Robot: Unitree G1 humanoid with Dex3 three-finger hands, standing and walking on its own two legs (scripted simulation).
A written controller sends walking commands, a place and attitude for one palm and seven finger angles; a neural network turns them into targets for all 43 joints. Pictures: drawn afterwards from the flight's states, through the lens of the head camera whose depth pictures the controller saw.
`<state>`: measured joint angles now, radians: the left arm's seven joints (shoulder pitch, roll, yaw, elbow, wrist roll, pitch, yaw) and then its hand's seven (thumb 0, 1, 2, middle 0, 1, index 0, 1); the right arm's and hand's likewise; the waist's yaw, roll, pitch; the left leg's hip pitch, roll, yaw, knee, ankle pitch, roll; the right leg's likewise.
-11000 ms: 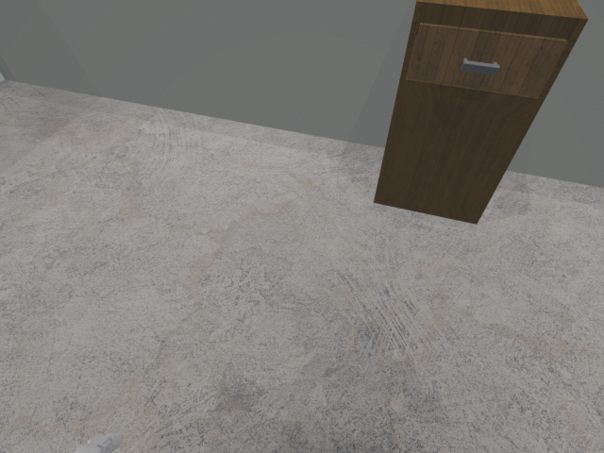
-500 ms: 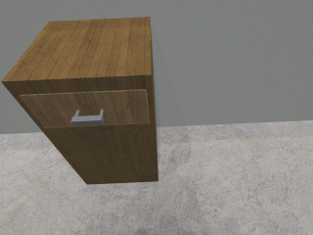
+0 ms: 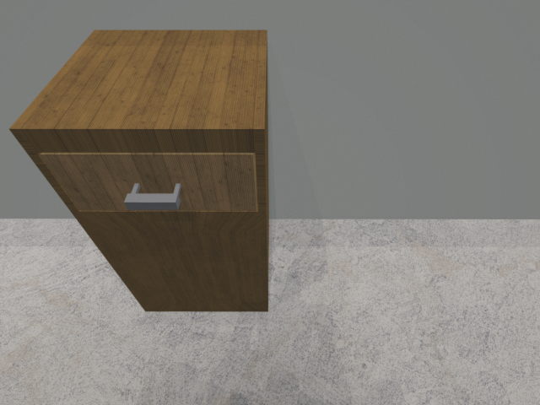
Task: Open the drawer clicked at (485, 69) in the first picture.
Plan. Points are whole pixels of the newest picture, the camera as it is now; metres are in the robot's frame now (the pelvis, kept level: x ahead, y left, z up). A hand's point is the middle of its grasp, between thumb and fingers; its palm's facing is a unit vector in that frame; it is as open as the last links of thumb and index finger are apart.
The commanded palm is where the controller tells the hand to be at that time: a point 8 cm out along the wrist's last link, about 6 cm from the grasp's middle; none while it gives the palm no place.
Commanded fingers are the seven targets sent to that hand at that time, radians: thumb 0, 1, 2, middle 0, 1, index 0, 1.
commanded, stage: look again from close up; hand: left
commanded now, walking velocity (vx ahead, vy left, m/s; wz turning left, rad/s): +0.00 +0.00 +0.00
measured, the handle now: (155, 194) +0.52 +0.29 -0.05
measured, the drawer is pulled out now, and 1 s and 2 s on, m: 0.00 0.00 0.00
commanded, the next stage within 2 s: shuffle to correct the standing spot in 0.44 s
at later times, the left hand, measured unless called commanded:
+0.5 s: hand out of the picture -0.01 +0.17 -0.18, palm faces +0.04 -0.98 -0.17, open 7.3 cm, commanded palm none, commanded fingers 0.00 0.90 0.90 -0.20 -0.30 -0.20 -0.30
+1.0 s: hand out of the picture +0.01 +0.23 -0.19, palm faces +0.09 -0.97 -0.21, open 7.3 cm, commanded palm none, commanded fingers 0.00 0.90 0.90 -0.20 -0.30 -0.20 -0.30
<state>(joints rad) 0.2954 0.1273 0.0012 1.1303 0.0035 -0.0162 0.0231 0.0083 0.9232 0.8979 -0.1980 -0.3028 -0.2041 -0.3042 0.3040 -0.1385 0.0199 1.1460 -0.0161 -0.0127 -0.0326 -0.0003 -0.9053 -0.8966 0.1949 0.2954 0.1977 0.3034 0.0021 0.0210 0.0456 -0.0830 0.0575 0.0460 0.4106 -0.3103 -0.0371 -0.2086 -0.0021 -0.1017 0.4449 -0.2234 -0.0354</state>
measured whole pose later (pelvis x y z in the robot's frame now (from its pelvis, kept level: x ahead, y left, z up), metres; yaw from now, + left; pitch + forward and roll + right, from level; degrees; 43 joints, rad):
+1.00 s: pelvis +0.00 +0.05 -0.01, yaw +1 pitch +0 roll +1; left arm 0.25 0.16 0.05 1.06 0.02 0.03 0.03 0.01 0.91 0.90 -0.20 -0.30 -0.20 -0.30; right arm 0.29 -0.13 0.00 1.06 -0.03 -0.01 -0.05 0.00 -0.91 -0.90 0.20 0.30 0.20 0.30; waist 0.02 -0.03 0.05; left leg -0.14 -0.04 0.07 0.50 -0.36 0.05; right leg -0.31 -0.07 -0.05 0.70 -0.42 -0.02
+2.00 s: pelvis -0.02 +0.04 +0.00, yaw +1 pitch -3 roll -1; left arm 0.27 0.22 0.01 1.02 0.01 -0.01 0.03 0.01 0.91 0.90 -0.20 -0.30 -0.20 -0.30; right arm 0.24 -0.22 -0.01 1.01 -0.02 -0.01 -0.03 0.00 -0.90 -0.90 0.20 0.30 0.20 0.30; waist 0.00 0.00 -0.01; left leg -0.13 0.01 0.05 0.51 -0.33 0.02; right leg -0.19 0.01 -0.07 0.48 -0.24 -0.03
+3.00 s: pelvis -0.03 +0.07 +0.00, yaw +0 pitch -2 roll +0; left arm 0.36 0.09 -0.01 1.11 0.01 -0.01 0.05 0.00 0.91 0.90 -0.20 -0.30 -0.20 -0.30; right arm 0.32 -0.12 0.01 1.12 -0.01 -0.02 -0.04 0.00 -0.91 -0.90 0.20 0.30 0.20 0.30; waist 0.00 0.00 0.01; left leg -0.13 -0.05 0.09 0.43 -0.28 0.07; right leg -0.22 -0.04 -0.03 0.44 -0.19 0.03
